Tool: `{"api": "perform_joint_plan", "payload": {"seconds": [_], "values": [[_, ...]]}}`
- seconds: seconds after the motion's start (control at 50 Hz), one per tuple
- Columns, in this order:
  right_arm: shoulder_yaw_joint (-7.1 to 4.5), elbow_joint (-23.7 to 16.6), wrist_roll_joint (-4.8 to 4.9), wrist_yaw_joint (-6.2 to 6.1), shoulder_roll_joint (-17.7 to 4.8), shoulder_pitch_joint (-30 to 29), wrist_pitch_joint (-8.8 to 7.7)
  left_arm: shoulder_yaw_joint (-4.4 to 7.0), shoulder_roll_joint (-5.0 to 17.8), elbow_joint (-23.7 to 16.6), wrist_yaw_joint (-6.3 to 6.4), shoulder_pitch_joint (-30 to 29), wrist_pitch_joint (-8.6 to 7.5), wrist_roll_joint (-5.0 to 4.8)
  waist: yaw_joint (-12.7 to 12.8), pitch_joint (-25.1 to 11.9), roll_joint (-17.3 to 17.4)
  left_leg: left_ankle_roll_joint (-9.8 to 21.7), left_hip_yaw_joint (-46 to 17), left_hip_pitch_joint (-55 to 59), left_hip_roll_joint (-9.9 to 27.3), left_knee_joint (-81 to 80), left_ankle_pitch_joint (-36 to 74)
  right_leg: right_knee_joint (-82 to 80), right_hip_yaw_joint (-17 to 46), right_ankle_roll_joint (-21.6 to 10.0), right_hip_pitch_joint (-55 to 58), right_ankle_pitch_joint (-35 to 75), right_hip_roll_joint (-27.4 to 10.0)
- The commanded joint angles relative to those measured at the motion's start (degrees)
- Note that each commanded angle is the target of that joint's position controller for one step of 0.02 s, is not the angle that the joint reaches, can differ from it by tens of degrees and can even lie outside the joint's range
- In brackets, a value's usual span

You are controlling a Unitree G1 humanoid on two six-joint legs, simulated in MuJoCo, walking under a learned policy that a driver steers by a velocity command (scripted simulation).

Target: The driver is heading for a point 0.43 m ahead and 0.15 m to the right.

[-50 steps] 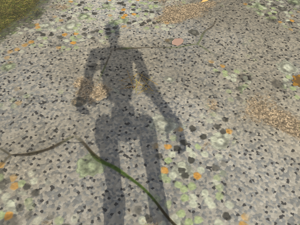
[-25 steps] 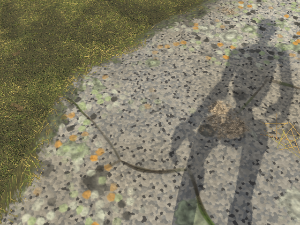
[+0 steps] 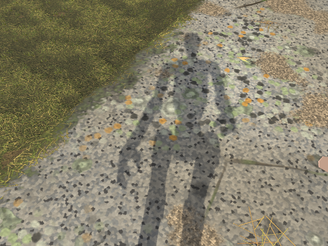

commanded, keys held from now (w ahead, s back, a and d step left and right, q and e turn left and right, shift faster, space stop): w+e+shift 0.30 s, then shift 0.70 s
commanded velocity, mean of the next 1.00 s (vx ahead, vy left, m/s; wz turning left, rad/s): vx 0.52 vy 0.00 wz -0.48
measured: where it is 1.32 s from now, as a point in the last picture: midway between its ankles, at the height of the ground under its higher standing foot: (178, 207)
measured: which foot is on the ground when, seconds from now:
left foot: up 0.00-0.26, down 0.28-0.64, up 0.66-0.96, down 0.98-1.00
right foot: down 0.00-0.28, up 0.30-0.64, down 0.66-1.00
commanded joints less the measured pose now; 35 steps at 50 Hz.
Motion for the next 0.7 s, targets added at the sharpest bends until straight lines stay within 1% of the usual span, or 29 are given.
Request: {"api": "perform_joint_plan", "payload": {"seconds": [0.02, 0.04, 0.06, 0.1, 0.14, 0.18, 0.22, 0.24, 0.26, 0.28, 0.3, 0.32, 0.34, 0.36, 0.38, 0.4, 0.42, 0.44, 0.48, 0.5, 0.52, 0.54, 0.56, 0.6, 0.62, 0.64, 0.66, 0.68, 0.7], "values": [[-0.75, -6.21, -1.35, 0.33, -7.96, 0.34, 1.33, 1.00, 6.23, -4.43, 0.74, -1.36, -3.00, -0.23, -6.74, 4.43, 7.95, -2.37, -0.59, -14.77, 5.53, -10.41, 0.45, -25.42, 33.07, -8.72, -0.40, -8.60, -16.99], [-0.43, -7.16, -1.19, 0.52, -7.65, -1.73, 2.05, 1.25, 7.23, -4.90, 0.53, -2.00, -3.78, -0.32, -6.49, 5.01, 6.79, -3.23, 1.32, -11.56, 6.27, -16.70, 2.71, -26.58, 29.33, -8.26, -4.94, -5.03, -14.60], [-0.18, -8.75, -0.67, 0.80, -7.60, -5.15, 2.15, 1.61, 8.07, -5.08, 0.54, -1.66, -4.26, -0.39, -5.22, 5.54, 5.21, -3.94, 2.70, -9.72, 6.61, -23.21, 6.64, -27.38, 27.01, -8.16, -7.01, 0.69, -13.39], [0.55, -10.97, 0.85, 1.14, -5.97, -11.24, 2.00, 2.01, 7.85, -4.86, 0.30, -0.38, -4.44, -0.96, -2.01, 5.19, 2.16, -4.35, 4.07, -5.93, 6.08, -36.05, 16.83, -26.39, 23.45, -5.57, -6.63, 8.84, -10.72], [0.82, -12.02, 1.78, 1.17, -5.04, -14.15, 1.83, 2.68, 8.70, -4.56, -0.19, 1.79, -4.27, -1.49, 1.29, 2.67, -0.38, -3.68, 5.47, -3.45, 3.55, -44.85, 24.11, -24.39, 23.07, -3.13, -0.91, 17.80, -10.34], [0.45, -12.68, 2.17, 0.98, -5.96, -15.30, 1.52, 3.22, 9.47, -4.55, -0.25, 2.82, -4.04, -1.32, 2.74, 0.79, -2.37, -2.75, 5.20, -1.91, 1.86, -50.13, 25.31, -21.54, 24.10, -1.59, 5.60, 24.38, -11.64], [-0.54, -11.91, 2.03, 0.44, -8.20, -12.02, 1.04, 3.66, 10.43, -5.20, 0.26, 1.44, -3.93, -1.04, 0.97, -2.08, -3.14, -1.92, 4.09, 4.50, -0.14, -55.34, 22.28, -15.46, 25.27, 0.79, 10.21, 32.26, -12.25], [-1.78, -10.22, 2.17, -0.16, -10.91, -6.31, 0.78, 3.96, 11.88, -5.57, 0.30, 0.44, -4.04, -0.66, -1.90, -6.38, -2.80, -1.19, 3.81, 11.14, -1.63, -55.18, 17.41, -8.04, 25.19, 2.14, 12.24, 40.01, -12.19], [-3.10, -7.78, 2.39, -0.88, -13.35, 3.97, 0.44, 4.33, 13.91, -6.27, 0.10, -2.68, -4.22, -0.40, -8.48, -11.94, -2.41, -0.51, 3.68, 22.03, -0.97, -54.86, 13.30, 3.78, 24.07, 3.35, 10.22, 41.49, -11.01], [-4.85, -4.82, 1.66, -2.01, -16.74, 17.61, 0.15, 3.73, 11.59, -7.63, 0.02, -6.16, -4.97, -0.10, -15.20, -18.39, -1.15, 0.75, -0.73, 36.91, 4.97, -51.24, 4.21, 19.43, 22.08, 4.07, 1.70, 33.41, -9.09], [-6.18, -3.41, -0.99, -2.71, -20.88, 25.10, -0.03, 1.01, 0.71, -10.38, 0.32, -4.79, -5.43, -1.11, -14.17, -25.04, 14.67, 2.99, -22.44, 51.35, 22.62, -55.92, -16.85, 38.73, 16.14, 4.34, -14.20, -12.24, -3.84], [-7.12, -4.14, -0.80, -2.10, -22.95, 18.22, 0.51, -0.41, 0.73, -12.95, 0.21, 0.82, -4.95, -2.57, -7.46, -28.69, 26.92, 9.00, -50.82, 50.28, 29.33, -68.26, -18.72, 48.18, 11.74, 5.29, -23.83, -14.18, -4.19], [-6.05, -5.68, -0.55, -1.65, -15.35, 11.25, 0.69, 0.07, 5.03, -10.47, 0.87, -3.90, -3.67, -0.53, -7.48, -17.09, 12.93, 9.33, -40.72, 41.10, 25.16, -67.94, -13.42, 48.92, 9.70, 5.57, -26.94, -7.77, -9.14], [-4.83, -5.15, -0.18, -1.17, -10.35, 8.74, 0.68, 0.29, 5.51, -10.50, 0.53, -7.75, -3.13, 0.49, -7.27, -10.58, 5.17, 9.14, -27.34, 33.33, 21.81, -64.92, 6.31, 45.93, 8.07, 6.71, -25.49, -4.06, -10.96], [-4.10, -2.47, 0.05, -0.56, -8.08, 12.27, 0.78, 0.57, 5.36, -10.94, -0.07, -13.46, -2.78, 1.77, -8.82, -5.45, 0.18, 6.69, -14.37, 27.08, 16.61, -62.90, 31.62, 42.00, 7.06, 7.34, -22.57, -5.54, -11.71], [-3.85, -0.74, 0.15, -0.68, -7.95, 13.51, 0.17, 0.09, 2.72, -12.51, -0.66, -10.67, -2.28, 1.35, -5.89, -7.24, 7.11, 8.87, -13.44, 27.14, 17.88, -61.37, 42.87, 41.76, 7.91, 8.43, -23.44, -7.15, -11.30], [-3.60, 1.00, 1.14, -0.33, -6.50, 14.88, -0.36, -0.46, 1.67, -12.64, -0.82, -11.15, -1.43, 1.60, -5.35, -6.36, 7.95, 8.53, -11.13, 25.32, 16.86, -62.33, 47.26, 39.96, 8.08, 9.07, -23.55, -9.16, -12.20], [-3.50, 2.33, 1.91, -0.05, -6.18, 15.78, -1.03, -0.68, 1.07, -13.72, -1.02, -12.81, -1.00, 1.62, -5.13, -5.75, 8.46, 8.07, -8.75, 24.86, 16.53, -63.00, 50.86, 37.33, 8.52, 9.42, -24.24, -10.26, -11.45], [-4.06, 2.87, 2.59, 0.05, -8.60, 12.90, -1.26, -1.27, 0.69, -16.42, -1.66, -16.21, -1.02, 1.75, -3.09, -4.07, 7.64, 7.22, -3.17, 20.16, 15.20, -65.94, 54.34, 26.35, 7.22, 10.02, -22.04, -5.73, -10.77], [-4.31, 2.66, 2.69, 0.05, -9.55, 9.98, -1.13, -1.93, 0.19, -17.25, -2.23, -16.99, -1.20, 1.60, -1.68, -4.06, 8.40, 6.46, 1.10, 15.60, 13.03, -67.60, 52.72, 17.83, 5.40, 9.97, -16.54, 0.10, -10.83], [-4.39, 2.20, 2.79, 0.26, -9.81, 6.94, -1.00, -2.62, -0.45, -17.00, -2.86, -16.52, -1.39, 1.13, -0.53, -4.48, 9.26, 4.91, 5.87, 10.17, 9.93, -68.66, 49.04, 8.62, 3.26, 9.67, -7.94, 7.56, -10.31], [-4.54, 2.47, 2.98, 0.56, -10.20, 7.49, -0.99, -2.80, -0.45, -16.22, -3.35, -16.62, -1.47, 0.83, -0.96, -5.21, 9.60, 4.12, 7.41, 7.54, 8.67, -68.69, 45.57, 4.44, 1.44, 9.54, -1.25, 13.78, -8.92], [-4.64, 2.93, 3.27, 0.76, -10.74, 8.53, -1.04, -2.87, -0.18, -15.68, -3.55, -16.22, -1.41, 0.73, -0.88, -5.49, 9.45, 3.90, 7.05, 6.44, 9.36, -68.20, 43.24, 2.78, 1.19, 9.10, 3.44, 17.60, -8.56], [-4.94, 3.49, 3.92, 0.59, -11.82, 9.59, -0.79, -2.49, 1.62, -13.92, -3.05, -13.46, -1.49, 1.67, 0.39, -5.62, 6.94, 3.23, 6.99, 8.57, 10.43, -62.85, 45.66, -0.85, 2.22, 7.57, 7.95, 19.11, -8.59], [-4.95, 4.00, 4.13, 0.32, -12.05, 11.15, -0.37, -2.08, 2.76, -12.25, -2.54, -9.95, -2.00, 2.54, 1.58, -6.79, 4.49, 2.56, 7.94, 9.61, 9.34, -56.02, 45.70, -3.37, 2.66, 6.43, 12.09, 19.96, -8.00], [-4.97, 4.51, 4.16, 0.05, -12.68, 13.68, 0.10, -1.65, 4.12, -11.25, -2.00, -7.59, -2.66, 3.37, 2.29, -7.66, 2.53, 1.83, 9.29, 8.94, 7.50, -47.31, 39.88, -6.15, 3.74, 5.35, 15.99, 23.27, -9.10], [-4.70, 3.70, 3.78, -0.15, -11.40, 18.24, 0.77, -1.06, 7.60, -11.49, -1.25, -5.92, -3.22, 3.88, 1.40, -11.38, -5.98, 0.46, 12.30, 3.15, 3.70, -31.45, 13.34, -3.65, 13.65, 2.92, 23.71, 53.35, -20.84], [-3.35, 4.04, 5.49, -0.40, -6.76, 28.55, 2.37, -0.79, 8.84, -12.56, -0.60, -5.27, -2.79, 2.01, -2.03, -24.68, -14.93, -0.66, 8.36, -2.99, -2.44, -11.70, -20.45, -0.44, 31.51, -8.92, 34.40, 84.33, -38.25], [-3.82, 5.44, 4.19, -0.92, -10.36, 27.14, 4.06, -0.87, 5.66, -13.37, 0.17, -6.84, -2.12, -1.56, -0.22, -28.72, -7.68, -0.38, 1.86, -2.44, -0.33, -10.87, -16.31, -2.06, 30.25, -10.36, 30.75, 73.95, -35.20]]}}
